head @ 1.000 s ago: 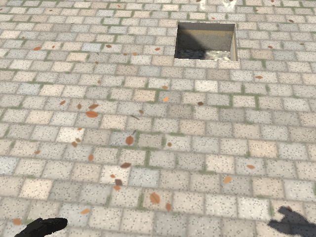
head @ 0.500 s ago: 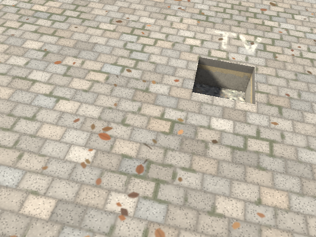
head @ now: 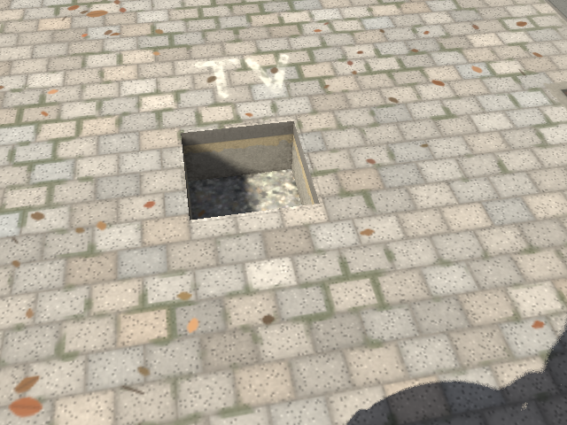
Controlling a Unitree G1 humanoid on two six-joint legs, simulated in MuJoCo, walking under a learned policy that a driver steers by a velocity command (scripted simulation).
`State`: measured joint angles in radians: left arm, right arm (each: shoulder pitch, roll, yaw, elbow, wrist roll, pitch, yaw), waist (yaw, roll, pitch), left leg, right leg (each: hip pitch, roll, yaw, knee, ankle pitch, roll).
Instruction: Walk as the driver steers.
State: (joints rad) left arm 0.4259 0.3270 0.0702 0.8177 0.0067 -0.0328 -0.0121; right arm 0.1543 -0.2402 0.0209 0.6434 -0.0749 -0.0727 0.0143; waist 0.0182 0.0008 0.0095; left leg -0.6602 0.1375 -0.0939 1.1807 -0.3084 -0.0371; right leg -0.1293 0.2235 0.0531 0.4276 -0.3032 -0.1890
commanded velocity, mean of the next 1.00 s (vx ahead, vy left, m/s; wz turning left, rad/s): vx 0.99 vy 0.00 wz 0.22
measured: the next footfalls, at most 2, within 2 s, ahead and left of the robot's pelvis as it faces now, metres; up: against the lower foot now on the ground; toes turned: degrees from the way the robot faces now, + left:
left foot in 0.22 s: +0.44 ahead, +0.14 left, +0.00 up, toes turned -7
right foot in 0.64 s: +0.82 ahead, -0.14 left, +0.00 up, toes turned -1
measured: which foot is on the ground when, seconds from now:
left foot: up 0.00-0.20, down 0.22-0.66, up 0.68-1.00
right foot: down 0.00-0.22, up 0.24-0.62, down 0.64-1.00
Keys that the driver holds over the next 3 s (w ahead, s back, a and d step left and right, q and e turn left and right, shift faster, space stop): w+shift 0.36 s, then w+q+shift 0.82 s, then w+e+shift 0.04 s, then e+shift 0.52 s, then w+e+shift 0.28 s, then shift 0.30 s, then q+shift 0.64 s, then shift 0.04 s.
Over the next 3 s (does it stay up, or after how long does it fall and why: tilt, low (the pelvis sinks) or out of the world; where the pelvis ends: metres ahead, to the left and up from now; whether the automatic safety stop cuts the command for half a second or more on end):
stays up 1.93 0.21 0.01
